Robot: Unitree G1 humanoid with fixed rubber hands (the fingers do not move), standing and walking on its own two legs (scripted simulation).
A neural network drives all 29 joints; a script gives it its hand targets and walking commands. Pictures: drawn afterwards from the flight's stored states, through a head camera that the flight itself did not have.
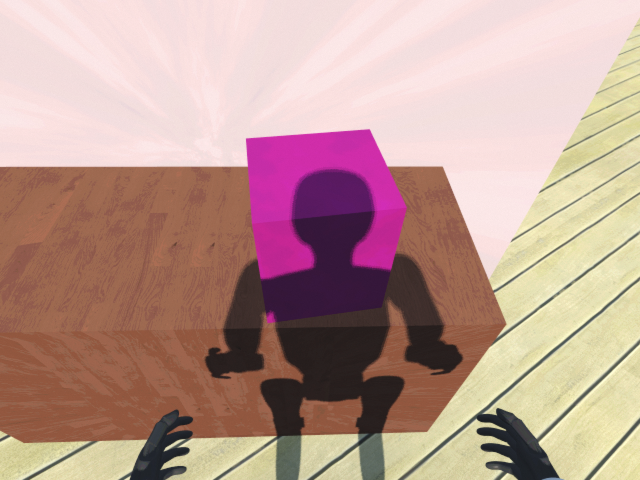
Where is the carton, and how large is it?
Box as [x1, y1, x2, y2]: [246, 129, 406, 322]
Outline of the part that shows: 369,129 246,138 252,226 267,322 381,306 406,207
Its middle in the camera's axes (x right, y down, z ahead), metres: -0.01 -0.02 +0.67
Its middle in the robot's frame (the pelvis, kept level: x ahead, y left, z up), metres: +0.52 +0.03 -0.01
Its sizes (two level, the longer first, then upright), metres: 0.210 0.200 0.250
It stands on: a pedestal, 0.63 m high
